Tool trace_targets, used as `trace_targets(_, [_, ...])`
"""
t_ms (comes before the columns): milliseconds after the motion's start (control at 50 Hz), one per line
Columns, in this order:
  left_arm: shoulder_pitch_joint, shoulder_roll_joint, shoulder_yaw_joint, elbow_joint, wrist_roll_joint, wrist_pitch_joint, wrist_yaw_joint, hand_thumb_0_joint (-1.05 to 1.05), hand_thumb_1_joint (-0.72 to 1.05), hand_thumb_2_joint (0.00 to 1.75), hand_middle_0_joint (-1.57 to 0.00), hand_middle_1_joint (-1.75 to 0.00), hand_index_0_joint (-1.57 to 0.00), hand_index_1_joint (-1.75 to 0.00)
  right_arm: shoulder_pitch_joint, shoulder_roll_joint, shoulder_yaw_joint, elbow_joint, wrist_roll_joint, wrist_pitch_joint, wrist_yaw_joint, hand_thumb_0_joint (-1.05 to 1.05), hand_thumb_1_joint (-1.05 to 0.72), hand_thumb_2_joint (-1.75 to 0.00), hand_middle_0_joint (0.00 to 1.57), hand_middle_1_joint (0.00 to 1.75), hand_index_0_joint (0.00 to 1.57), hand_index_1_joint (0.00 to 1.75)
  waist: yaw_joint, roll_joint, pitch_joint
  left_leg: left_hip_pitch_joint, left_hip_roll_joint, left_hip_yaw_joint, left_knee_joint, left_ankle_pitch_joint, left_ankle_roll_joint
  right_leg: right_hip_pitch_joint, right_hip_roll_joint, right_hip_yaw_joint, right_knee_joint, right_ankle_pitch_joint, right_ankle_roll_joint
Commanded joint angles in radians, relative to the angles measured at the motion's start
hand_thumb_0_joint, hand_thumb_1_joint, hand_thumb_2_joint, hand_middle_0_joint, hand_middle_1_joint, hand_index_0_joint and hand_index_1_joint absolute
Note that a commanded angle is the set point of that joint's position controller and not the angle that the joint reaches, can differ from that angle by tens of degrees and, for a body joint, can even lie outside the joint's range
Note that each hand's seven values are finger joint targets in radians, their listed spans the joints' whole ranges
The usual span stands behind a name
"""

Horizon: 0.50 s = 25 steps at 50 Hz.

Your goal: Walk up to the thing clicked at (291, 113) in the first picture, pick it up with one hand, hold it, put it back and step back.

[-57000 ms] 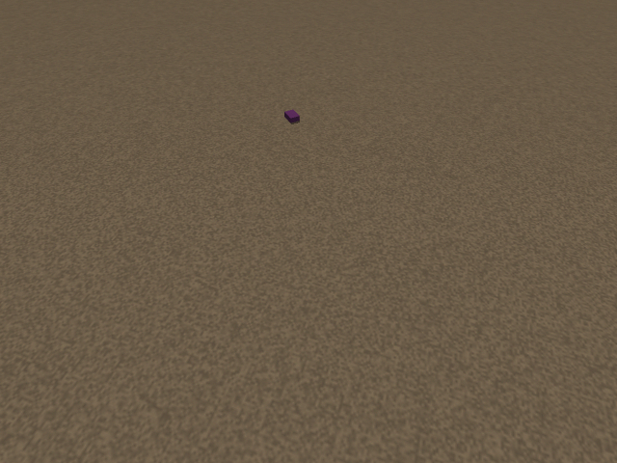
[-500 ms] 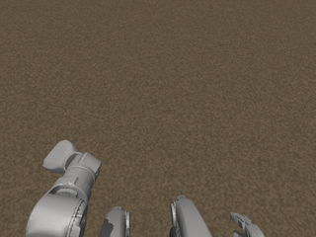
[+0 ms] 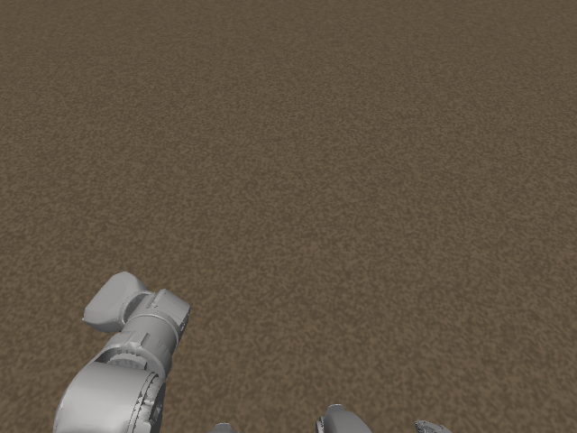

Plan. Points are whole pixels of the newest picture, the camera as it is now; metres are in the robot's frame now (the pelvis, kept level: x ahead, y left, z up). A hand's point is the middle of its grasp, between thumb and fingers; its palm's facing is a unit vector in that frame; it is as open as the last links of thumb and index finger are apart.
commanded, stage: lift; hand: left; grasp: from above
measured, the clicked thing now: (146, 321) +0.34 +0.22 -0.11
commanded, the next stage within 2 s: hold in 0.14 s
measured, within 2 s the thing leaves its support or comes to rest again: neither
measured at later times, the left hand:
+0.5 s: hand (120, 302) +0.34 +0.23 -0.03, palm faces -0.18 -0.39 -0.90, open 10.9 cm
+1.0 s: hand (119, 298) +0.33 +0.22 -0.01, palm faces -0.16 -0.39 -0.91, open 10.9 cm
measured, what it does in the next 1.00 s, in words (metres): stands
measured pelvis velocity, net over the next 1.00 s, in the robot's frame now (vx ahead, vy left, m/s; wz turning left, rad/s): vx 0.02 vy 0.00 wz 0.01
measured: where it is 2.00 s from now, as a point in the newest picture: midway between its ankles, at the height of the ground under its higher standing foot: outside the picture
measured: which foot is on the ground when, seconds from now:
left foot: down 0.00-1.00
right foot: down 0.00-1.00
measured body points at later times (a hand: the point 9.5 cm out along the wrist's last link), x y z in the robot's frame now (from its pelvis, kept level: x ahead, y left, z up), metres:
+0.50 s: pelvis +0.02 +0.00 +0.03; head +0.06 +0.00 +0.48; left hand +0.35 +0.25 +0.02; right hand +0.11 -0.25 -0.10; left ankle +0.01 +0.14 -0.67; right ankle +0.04 -0.11 -0.67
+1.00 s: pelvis +0.02 +0.00 +0.04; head +0.04 -0.02 +0.49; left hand +0.34 +0.24 +0.05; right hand +0.14 -0.26 -0.09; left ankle +0.01 +0.14 -0.67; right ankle +0.04 -0.11 -0.67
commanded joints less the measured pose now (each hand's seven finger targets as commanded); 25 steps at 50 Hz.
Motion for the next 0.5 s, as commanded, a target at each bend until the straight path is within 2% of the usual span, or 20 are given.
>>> trace_targets(0, [-0.383, 0.131, -0.022, -0.105, 0.032, 0.003, 0.034, 0.00, 0.66, 0.93, -1.11, -0.69, -1.05, -0.75, 0.013, -0.140, -0.036, -0.080, 0.008, -0.049, -0.014, 0.00, -0.91, -0.90, 0.20, 0.30, 0.20, 0.30, -0.019, -0.054, -0.289, 0.185, -0.032, 0.021, -0.199, 0.192, 0.019, 0.291, 0.018, -0.002, -0.212, 0.135, -0.008])
trace_targets(60, [-0.391, 0.150, -0.007, -0.069, 0.030, 0.001, 0.034, 0.00, 0.67, 0.95, -1.14, -0.67, -1.07, -0.75, 0.016, -0.154, -0.041, -0.077, 0.007, -0.055, -0.010, 0.00, -0.91, -0.90, 0.20, 0.30, 0.20, 0.30, 0.000, -0.027, -0.248, 0.204, -0.034, 0.028, -0.228, 0.207, 0.016, 0.313, 0.016, -0.006, -0.235, 0.153, -0.011])
trace_targets(80, [-0.392, 0.147, -0.002, -0.059, 0.029, -0.002, 0.038, 0.00, 0.65, 0.95, -1.12, -0.67, -1.05, -0.75, 0.021, -0.155, -0.044, -0.081, 0.007, -0.056, -0.008, 0.00, -0.91, -0.90, 0.20, 0.30, 0.20, 0.30, -0.005, -0.042, -0.269, 0.231, -0.031, 0.028, -0.232, 0.228, 0.016, 0.330, 0.017, -0.009, -0.235, 0.177, -0.011])
trace_targets(120, [-0.404, 0.118, -0.020, -0.060, 0.037, -0.005, 0.035, 0.00, 0.62, 1.00, -1.12, -0.67, -1.03, -0.76, 0.030, -0.151, -0.041, -0.077, 0.005, -0.058, -0.001, 0.00, -0.91, -0.90, 0.20, 0.30, 0.20, 0.30, -0.016, -0.042, -0.265, 0.243, -0.033, 0.030, -0.239, 0.250, 0.018, 0.340, 0.016, -0.012, -0.245, 0.205, -0.010])
trace_targets(140, [-0.404, 0.141, -0.011, -0.041, 0.041, -0.008, 0.036, 0.00, 0.65, 0.99, -1.13, -0.68, -1.05, -0.77, 0.034, -0.160, -0.045, -0.072, 0.003, -0.059, 0.001, 0.00, -0.91, -0.90, 0.20, 0.30, 0.20, 0.30, -0.002, -0.043, -0.245, 0.234, -0.034, 0.030, -0.249, 0.248, 0.017, 0.347, 0.015, -0.013, -0.251, 0.206, -0.009])
trace_targets(200, [-0.400, 0.142, -0.005, -0.060, 0.047, -0.017, 0.035, 0.00, 0.61, 0.95, -1.12, -0.63, -1.03, -0.72, 0.037, -0.158, -0.052, -0.082, 0.005, -0.055, 0.008, 0.00, -0.91, -0.90, 0.20, 0.30, 0.20, 0.30, 0.009, -0.026, -0.279, 0.275, -0.033, 0.031, -0.264, 0.291, 0.014, 0.379, 0.014, -0.019, -0.249, 0.248, -0.016])
trace_targets(220, [-0.396, 0.131, -0.015, -0.069, 0.050, -0.019, 0.030, 0.00, 0.63, 0.96, -1.13, -0.64, -1.04, -0.73, 0.040, -0.159, -0.050, -0.084, 0.004, -0.055, 0.009, 0.00, -0.91, -0.90, 0.20, 0.30, 0.20, 0.30, -0.002, -0.034, -0.288, 0.291, -0.031, 0.029, -0.269, 0.307, 0.014, 0.387, 0.015, -0.021, -0.249, 0.265, -0.016])
trace_targets(240, [-0.388, 0.146, -0.004, -0.084, 0.049, -0.020, 0.031, 0.00, 0.62, 0.88, -1.12, -0.57, -1.03, -0.67, 0.039, -0.164, -0.054, -0.088, 0.006, -0.051, 0.011, 0.00, -0.91, -0.90, 0.20, 0.30, 0.20, 0.30, 0.011, -0.021, -0.296, 0.296, -0.034, 0.032, -0.271, 0.320, 0.013, 0.396, 0.014, -0.023, -0.246, 0.279, -0.018])
trace_targets(260, [-0.390, 0.136, -0.018, -0.095, 0.056, -0.018, 0.030, 0.00, 0.59, 0.85, -1.11, -0.55, -1.01, -0.65, 0.034, -0.162, -0.051, -0.093, 0.008, -0.050, 0.012, 0.00, -0.91, -0.90, 0.20, 0.30, 0.20, 0.30, -0.001, -0.026, -0.296, 0.319, -0.033, 0.030, -0.276, 0.332, 0.015, 0.405, 0.016, -0.026, -0.256, 0.292, -0.017])
trace_targets(280, [-0.399, 0.151, -0.015, -0.097, 0.057, -0.018, 0.028, 0.00, 0.59, 0.85, -1.10, -0.56, -1.01, -0.65, 0.043, -0.171, -0.051, -0.091, 0.008, -0.049, 0.012, 0.00, -0.91, -0.90, 0.20, 0.30, 0.20, 0.30, 0.008, -0.024, -0.289, 0.311, -0.034, 0.031, -0.280, 0.328, 0.015, 0.409, 0.014, -0.024, -0.257, 0.291, -0.017])
trace_targets(340, [-0.398, 0.154, -0.018, -0.120, 0.066, -0.012, 0.029, 0.00, 0.57, 0.82, -1.09, -0.54, -1.00, -0.64, 0.035, -0.169, -0.048, -0.098, 0.011, -0.043, 0.013, 0.00, -0.91, -0.90, 0.20, 0.30, 0.20, 0.30, 0.006, -0.035, -0.294, 0.337, -0.037, 0.035, -0.290, 0.349, 0.018, 0.435, 0.015, -0.023, -0.268, 0.320, -0.015])
trace_targets(360, [-0.399, 0.176, -0.015, -0.122, 0.072, -0.012, 0.031, 0.00, 0.59, 0.81, -1.10, -0.53, -1.01, -0.63, 0.028, -0.173, -0.048, -0.098, 0.010, -0.042, 0.012, 0.00, -0.91, -0.90, 0.20, 0.30, 0.20, 0.30, 0.008, -0.016, -0.279, 0.335, -0.038, 0.040, -0.295, 0.345, 0.017, 0.430, 0.016, -0.019, -0.275, 0.314, -0.015])
trace_targets(380, [-0.411, 0.167, -0.016, -0.140, 0.066, -0.013, 0.034, 0.00, 0.59, 0.81, -1.11, -0.51, -1.01, -0.62, 0.027, -0.176, -0.050, -0.099, 0.009, -0.039, 0.011, 0.00, -0.91, -0.90, 0.20, 0.30, 0.20, 0.30, 0.012, -0.005, -0.274, 0.335, -0.040, 0.041, -0.297, 0.342, 0.015, 0.431, 0.014, -0.019, -0.276, 0.307, -0.017])
trace_targets(400, [-0.399, 0.143, -0.028, -0.137, 0.070, -0.006, 0.031, 0.00, 0.58, 0.82, -1.11, -0.52, -1.00, -0.62, 0.028, -0.169, -0.047, -0.097, 0.009, -0.037, 0.012, 0.00, -0.91, -0.90, 0.20, 0.30, 0.20, 0.30, 0.002, -0.023, -0.289, 0.349, -0.039, 0.039, -0.299, 0.356, 0.016, 0.443, 0.015, -0.020, -0.276, 0.323, -0.016])
trace_targets(440, [-0.375, 0.164, -0.016, -0.115, 0.070, 0.001, 0.032, 0.00, 0.60, 0.79, -1.12, -0.50, -1.02, -0.60, 0.018, -0.180, -0.052, -0.100, 0.010, -0.035, 0.013, 0.00, -0.91, -0.90, 0.20, 0.30, 0.20, 0.30, 0.018, -0.020, -0.270, 0.349, -0.043, 0.045, -0.309, 0.360, 0.015, 0.462, 0.014, -0.019, -0.284, 0.331, -0.015])
trace_targets(480, [-0.386, 0.146, -0.020, -0.128, 0.053, 0.004, 0.032, 0.00, 0.60, 0.81, -1.13, -0.49, -1.02, -0.60, 0.011, -0.178, -0.051, -0.104, 0.008, -0.034, 0.013, 0.00, -0.91, -0.90, 0.20, 0.30, 0.20, 0.30, 0.014, -0.020, -0.265, 0.359, -0.042, 0.044, -0.317, 0.356, 0.014, 0.464, 0.014, -0.020, -0.287, 0.327, -0.015])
